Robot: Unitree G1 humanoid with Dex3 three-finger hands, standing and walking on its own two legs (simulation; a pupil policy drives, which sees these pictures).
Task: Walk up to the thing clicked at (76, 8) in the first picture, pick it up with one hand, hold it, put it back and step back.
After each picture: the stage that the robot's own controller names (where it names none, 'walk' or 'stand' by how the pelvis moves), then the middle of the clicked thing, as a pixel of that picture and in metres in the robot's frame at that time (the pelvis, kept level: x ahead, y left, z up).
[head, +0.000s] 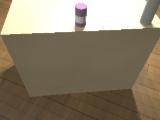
stand; (80, 15) +0.80 +0.01 -0.01
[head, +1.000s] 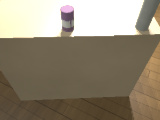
rise first; (67, 19) +0.71 +0.10 +0.01
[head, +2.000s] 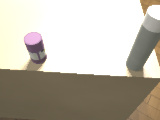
rise first; (36, 48) +0.47 +0.21 +0.02
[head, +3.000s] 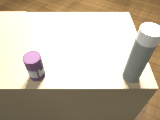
stand; (34, 66) +0.43 +0.20 -0.01
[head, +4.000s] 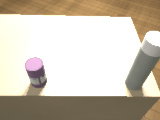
stand; (36, 73) +0.41 +0.19 -0.01
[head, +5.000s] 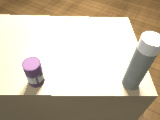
stand; (34, 72) +0.41 +0.20 -0.02
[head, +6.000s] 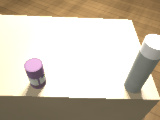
stand; (36, 74) +0.41 +0.19 -0.02
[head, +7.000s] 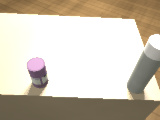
stand; (38, 73) +0.41 +0.18 -0.02
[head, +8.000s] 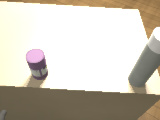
rise first; (37, 64) +0.42 +0.19 -0.01
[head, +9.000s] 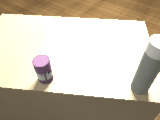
go down; (43, 69) +0.42 +0.20 -0.01
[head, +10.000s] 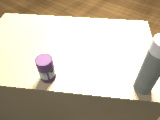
go down; (46, 68) +0.43 +0.18 -0.01
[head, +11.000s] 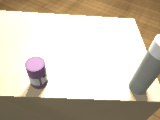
go down; (37, 73) +0.40 +0.17 +0.00
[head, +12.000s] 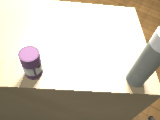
close in; (31, 63) +0.42 +0.17 +0.01
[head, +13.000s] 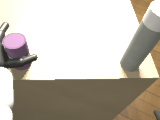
close; (18, 52) +0.43 +0.19 +0.05
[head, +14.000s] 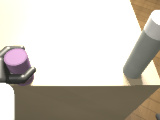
lift; (20, 68) +0.38 +0.20 +0.04
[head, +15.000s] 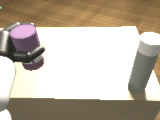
lift; (29, 48) +0.34 +0.16 +0.22
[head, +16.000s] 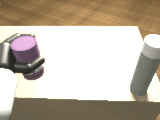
hold; (29, 58) +0.33 +0.17 +0.18
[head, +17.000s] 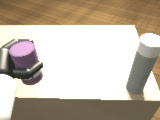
hold; (27, 64) +0.33 +0.17 +0.17
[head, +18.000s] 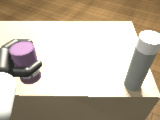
crouch; (26, 63) +0.34 +0.18 +0.15
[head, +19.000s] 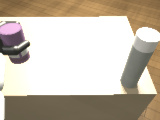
lower; (15, 44) +0.42 +0.21 +0.15
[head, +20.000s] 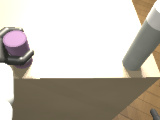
lower; (19, 50) +0.44 +0.19 +0.05
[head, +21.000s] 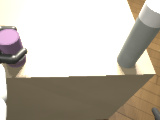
lower; (12, 49) +0.45 +0.20 +0.05
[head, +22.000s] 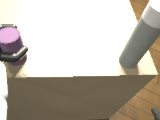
lower; (13, 47) +0.45 +0.20 +0.05
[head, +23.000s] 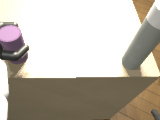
lower; (14, 45) +0.45 +0.20 +0.05
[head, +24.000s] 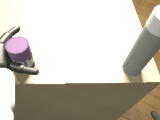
withdraw; (21, 55) +0.42 +0.18 +0.04
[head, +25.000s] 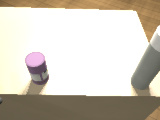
sink last; (38, 69) +0.40 +0.17 +0.02
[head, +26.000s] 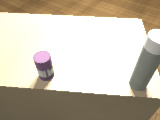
stand; (44, 66) +0.44 +0.19 +0.00
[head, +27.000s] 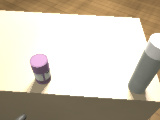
stand; (41, 69) +0.42 +0.18 -0.01
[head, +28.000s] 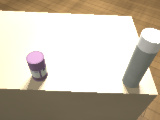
stand; (37, 66) +0.44 +0.19 -0.01
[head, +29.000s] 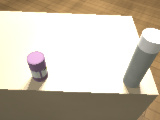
stand; (38, 67) +0.43 +0.19 -0.01
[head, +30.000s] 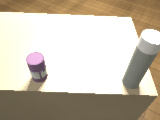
stand; (37, 67) +0.43 +0.19 -0.01
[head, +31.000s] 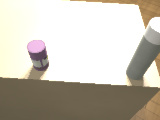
walk; (39, 55) +0.45 +0.18 +0.00
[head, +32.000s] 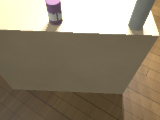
walk; (54, 11) +0.68 +0.15 +0.01
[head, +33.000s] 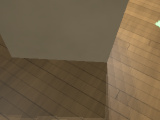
walk; out of the picture +1.05 +0.21 +0.01
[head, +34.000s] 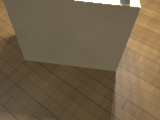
stand; out of the picture +1.08 +0.12 +0.01
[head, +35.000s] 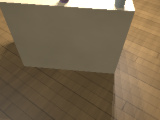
stand; out of the picture +1.08 +0.12 -0.01
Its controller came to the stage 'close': yes
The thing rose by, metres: 0.21
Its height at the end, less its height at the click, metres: +0.00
